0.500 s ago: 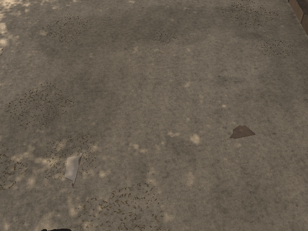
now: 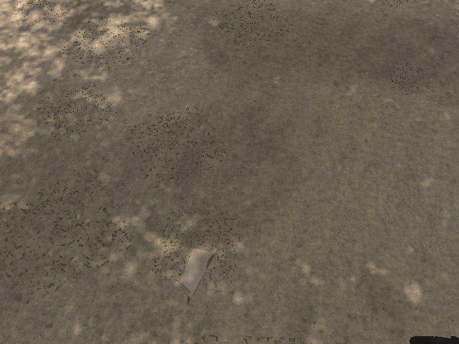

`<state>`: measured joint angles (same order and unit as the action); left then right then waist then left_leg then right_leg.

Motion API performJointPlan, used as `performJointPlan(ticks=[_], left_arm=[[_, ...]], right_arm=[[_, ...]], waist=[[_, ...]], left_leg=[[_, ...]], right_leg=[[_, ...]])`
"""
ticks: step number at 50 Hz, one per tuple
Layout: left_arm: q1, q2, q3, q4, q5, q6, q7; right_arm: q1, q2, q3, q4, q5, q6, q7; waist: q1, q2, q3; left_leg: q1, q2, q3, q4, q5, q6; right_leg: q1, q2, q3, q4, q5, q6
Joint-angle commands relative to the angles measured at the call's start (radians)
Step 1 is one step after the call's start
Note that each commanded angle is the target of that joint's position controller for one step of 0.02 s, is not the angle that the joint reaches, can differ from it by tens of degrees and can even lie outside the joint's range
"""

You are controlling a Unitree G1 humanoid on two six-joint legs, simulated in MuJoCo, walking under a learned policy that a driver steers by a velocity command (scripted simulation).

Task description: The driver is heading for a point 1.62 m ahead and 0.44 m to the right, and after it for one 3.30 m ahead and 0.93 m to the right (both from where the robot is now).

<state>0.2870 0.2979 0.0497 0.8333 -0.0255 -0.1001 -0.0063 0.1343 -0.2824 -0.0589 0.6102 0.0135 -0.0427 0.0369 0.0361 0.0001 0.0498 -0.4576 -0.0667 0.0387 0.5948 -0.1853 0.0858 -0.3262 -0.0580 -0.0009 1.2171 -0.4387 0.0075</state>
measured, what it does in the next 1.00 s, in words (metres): walks ahead, turning right: right foot, then left foot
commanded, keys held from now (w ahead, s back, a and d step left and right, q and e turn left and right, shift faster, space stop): w+e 0.84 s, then w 0.16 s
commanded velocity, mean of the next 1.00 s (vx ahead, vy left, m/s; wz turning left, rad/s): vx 0.50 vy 0.00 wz -0.37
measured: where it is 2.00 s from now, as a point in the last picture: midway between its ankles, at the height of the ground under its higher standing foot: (359, 192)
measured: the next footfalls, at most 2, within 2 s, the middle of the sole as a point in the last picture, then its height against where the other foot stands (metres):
right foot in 0.44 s outside the picture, level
left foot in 0.92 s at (273, 248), level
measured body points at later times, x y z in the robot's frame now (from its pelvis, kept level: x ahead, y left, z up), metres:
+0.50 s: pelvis +0.28 -0.08 -0.01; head +0.33 -0.09 +0.44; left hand +0.52 +0.14 -0.09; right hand +0.30 -0.38 -0.13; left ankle +0.11 +0.08 -0.65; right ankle +0.36 -0.18 -0.72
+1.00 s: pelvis +0.57 -0.12 +0.00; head +0.60 -0.13 +0.45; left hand +0.76 +0.10 -0.11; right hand +0.63 -0.44 -0.07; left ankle +0.69 -0.06 -0.72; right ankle +0.39 -0.18 -0.66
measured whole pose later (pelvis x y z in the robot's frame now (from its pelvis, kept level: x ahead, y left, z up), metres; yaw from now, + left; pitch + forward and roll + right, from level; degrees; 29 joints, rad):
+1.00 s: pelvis +0.57 -0.12 +0.00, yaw -27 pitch +2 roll +1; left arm 0.35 0.30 0.06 0.74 -0.03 -0.03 0.01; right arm 0.12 -0.27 -0.05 0.69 0.00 -0.12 0.02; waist 0.03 -0.03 -0.01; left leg -0.43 -0.05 -0.01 0.55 -0.17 0.03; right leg -0.29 0.08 0.17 1.05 -0.48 -0.03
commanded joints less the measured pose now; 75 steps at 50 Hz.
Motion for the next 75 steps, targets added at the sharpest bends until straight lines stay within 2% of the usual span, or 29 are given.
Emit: performJointPlan(ticks=[1,6,12,17,20,21,22,23,24,25,26,28,32,37,41,45,46,47,48,49,52,60,66,69,70,71,72,73,75], left_arm=[[-0.043,0.139,0.028,-0.097,0.006,-0.020,0.003],[-0.042,0.070,0.016,-0.090,0.013,0.037,0.010],[-0.200,0.037,0.005,-0.127,0.004,0.025,-0.017],[-0.290,0.039,0.003,-0.195,0.006,0.026,-0.048],[-0.213,0.079,0.024,-0.208,0.012,0.032,-0.058],[-0.094,0.114,0.045,-0.185,0.012,0.034,-0.055],[0.066,0.179,0.077,-0.150,0.010,0.037,-0.043],[0.164,0.296,0.108,-0.143,0.010,0.041,-0.025],[0.166,0.273,0.092,-0.159,0.002,0.034,-0.030],[0.154,0.207,0.074,-0.160,0.007,0.034,-0.028],[0.105,0.171,0.065,-0.166,0.005,0.033,-0.024],[-0.012,0.120,0.046,-0.196,0.015,0.037,-0.019],[-0.046,0.137,0.049,-0.211,0.019,0.032,-0.003],[0.015,0.157,0.057,-0.183,0.004,0.045,0.019],[0.073,0.155,0.058,-0.161,-0.004,0.060,0.024],[0.053,0.116,0.049,-0.162,0.009,0.065,0.024],[0.048,0.069,0.031,-0.174,0.016,0.060,0.019],[0.175,0.012,0.011,-0.183,0.010,0.050,0.020],[0.218,0.042,0.009,-0.178,-0.007,0.041,0.020],[0.122,0.128,0.029,-0.178,-0.013,0.040,0.019],[-0.053,0.110,0.032,-0.225,0.019,0.037,0.012],[-0.171,0.012,-0.005,-0.246,0.020,0.026,-0.007],[-0.314,0.036,0.003,-0.290,0.006,0.014,-0.028],[-0.172,0.088,0.033,-0.258,0.013,0.004,-0.025],[-0.026,0.140,0.057,-0.225,0.024,0.004,-0.015],[0.141,0.226,0.078,-0.209,0.046,0.011,0.000],[0.166,0.243,0.078,-0.196,0.044,0.021,-0.006],[0.141,0.156,0.056,-0.193,0.030,0.022,-0.006],[0.019,0.097,0.035,-0.192,0.028,0.017,-0.009]], right_arm=[[0.105,-0.095,-0.029,-0.027,-0.016,-0.022,-0.009],[0.097,-0.117,-0.035,0.032,-0.023,-0.059,-0.013],[0.135,-0.134,-0.037,0.087,-0.022,-0.062,-0.028],[0.189,-0.155,-0.050,0.137,-0.005,-0.036,-0.036],[0.155,-0.194,-0.061,0.132,0.003,-0.012,-0.055],[0.139,-0.199,-0.061,0.128,0.003,-0.002,-0.063],[0.147,-0.177,-0.051,0.119,-0.002,-0.003,-0.071],[0.222,-0.085,-0.018,0.071,-0.027,-0.024,-0.066],[0.214,-0.063,0.001,0.062,-0.029,-0.061,-0.048],[0.131,-0.131,-0.017,0.045,0.010,-0.086,-0.029],[0.072,-0.131,-0.010,0.028,0.020,-0.099,-0.025],[0.047,-0.138,-0.021,0.026,-0.019,-0.094,-0.039],[0.082,-0.104,-0.018,0.028,-0.031,-0.053,-0.046],[-0.101,-0.057,0.004,-0.007,-0.025,-0.060,-0.039],[-0.172,-0.091,-0.008,-0.027,-0.007,-0.077,-0.020],[-0.017,-0.133,-0.035,0.014,-0.014,-0.095,-0.016],[0.100,-0.170,-0.048,0.026,-0.032,-0.101,-0.022],[0.232,-0.259,-0.071,0.050,-0.048,-0.095,-0.026],[0.300,-0.242,-0.075,0.095,-0.017,-0.083,-0.014],[0.255,-0.163,-0.053,0.080,-0.001,-0.079,-0.016],[0.134,-0.093,-0.022,0.077,-0.024,-0.064,-0.020],[0.165,-0.156,-0.032,0.136,0.000,-0.057,-0.028],[0.258,-0.179,-0.033,0.193,0.017,-0.033,-0.027],[0.240,-0.193,-0.034,0.201,0.020,-0.017,-0.035],[0.233,-0.159,-0.021,0.192,0.011,-0.020,-0.035],[0.238,-0.074,0.007,0.154,-0.015,-0.030,-0.035],[0.336,-0.036,0.021,0.150,0.005,-0.047,-0.036],[0.278,-0.139,-0.008,0.159,0.027,-0.049,-0.035],[0.177,-0.141,-0.016,0.140,0.021,-0.043,-0.036]], waist=[[-0.053,0.030,-0.159],[-0.016,0.045,-0.067],[-0.087,0.043,-0.010],[-0.119,0.045,0.024],[-0.057,0.098,-0.053],[0.012,0.095,-0.122],[0.086,0.055,-0.212],[0.066,-0.159,-0.336],[0.056,-0.221,-0.475],[0.092,-0.143,-0.398],[0.076,-0.082,-0.271],[-0.006,-0.009,-0.136],[-0.058,-0.047,-0.098],[0.012,-0.080,-0.071],[0.037,-0.094,-0.069],[-0.048,-0.130,-0.113],[-0.104,-0.088,-0.219],[-0.092,0.139,-0.371],[-0.098,0.328,-0.387],[-0.125,0.184,-0.238],[-0.079,0.078,-0.043],[-0.085,0.082,-0.041],[-0.126,0.086,-0.005],[-0.022,0.082,-0.070],[0.047,0.059,-0.171],[0.099,-0.097,-0.335],[0.060,-0.322,-0.436],[0.079,-0.196,-0.319],[0.032,-0.102,-0.146]], left_leg=[[0.403,0.307,-0.381,-0.299,0.270,0.206],[0.235,0.285,-0.191,-0.431,0.299,0.189],[0.306,0.254,-0.008,-0.462,0.247,0.104],[0.523,0.330,0.018,-0.389,0.339,0.082],[0.576,0.330,0.065,-0.204,0.782,0.038],[0.547,0.303,0.100,-0.040,0.899,0.011],[0.395,0.262,0.123,0.197,0.797,-0.029],[-0.018,0.125,0.125,0.593,0.242,-0.098],[-0.250,-0.015,-0.082,0.796,-0.394,-0.116],[-0.357,0.057,-0.167,0.830,-0.343,-0.095],[-0.373,0.100,-0.143,0.765,-0.263,-0.078],[-0.260,0.165,-0.124,0.593,-0.168,-0.085],[-0.173,0.166,-0.096,0.449,-0.088,-0.137],[-0.096,0.101,-0.081,0.073,0.221,-0.165],[-0.048,0.064,-0.110,-0.072,0.226,-0.147],[0.158,0.065,-0.082,-0.159,0.152,-0.067],[0.367,0.168,-0.167,-0.128,0.147,-0.009],[0.732,0.379,-0.518,-0.135,0.065,0.145],[0.807,0.483,-0.855,-0.268,-0.221,0.226],[0.701,0.446,-0.784,-0.304,-0.370,0.185],[0.382,0.325,-0.465,-0.355,-0.121,0.128],[0.291,0.259,-0.193,-0.431,0.197,0.125],[0.374,0.299,-0.193,-0.379,0.200,0.092],[0.370,0.273,-0.186,-0.214,0.395,0.051],[0.279,0.218,-0.143,-0.026,0.397,0.017],[0.015,0.120,-0.076,0.325,0.082,-0.042],[-0.225,0.035,-0.118,0.564,-0.409,-0.069],[-0.317,0.087,-0.174,0.669,-0.367,-0.072],[-0.305,0.157,-0.139,0.633,-0.198,-0.073]], right_leg=[[-0.355,-0.095,0.069,0.016,0.089,-0.011],[-0.343,-0.110,0.068,-0.139,0.261,0.024],[-0.328,-0.051,0.040,-0.489,0.594,0.001],[-0.415,-0.022,0.012,-0.602,0.455,-0.047],[-0.267,0.057,-0.074,-0.611,0.280,-0.098],[-0.102,0.102,-0.103,-0.646,0.290,-0.125],[0.174,0.094,-0.037,-0.669,0.363,-0.170],[0.565,-0.157,0.418,-0.685,0.335,-0.328],[0.741,-0.282,0.845,-0.856,0.258,-0.442],[0.712,-0.253,0.724,-0.880,0.188,-0.385],[0.569,-0.212,0.582,-0.885,0.217,-0.342],[0.284,-0.143,0.422,-0.924,0.396,-0.298],[0.090,-0.090,0.318,-0.981,0.554,-0.311],[0.044,-0.015,0.247,-0.955,0.457,-0.240],[0.130,-0.052,0.354,-0.883,0.364,-0.220],[0.187,-0.046,0.389,-0.723,0.461,-0.168],[0.122,0.001,0.331,-0.531,0.449,-0.134],[-0.166,0.134,0.207,-0.192,0.193,-0.058],[-0.393,0.149,0.171,0.012,-0.145,-0.030],[-0.475,0.096,0.202,0.088,-0.083,-0.030],[-0.423,0.000,0.131,-0.027,0.089,-0.034],[-0.293,-0.029,0.034,-0.464,0.360,-0.003],[-0.217,0.015,0.015,-0.666,0.404,-0.026],[0.029,0.057,-0.011,-0.764,0.362,-0.069],[0.263,0.007,0.029,-0.745,0.385,-0.103],[0.588,-0.234,0.302,-0.729,0.375,-0.181],[0.714,-0.380,0.667,-0.851,0.192,-0.289],[0.629,-0.341,0.618,-0.886,0.077,-0.260],[0.391,-0.262,0.377,-0.942,0.164,-0.209]])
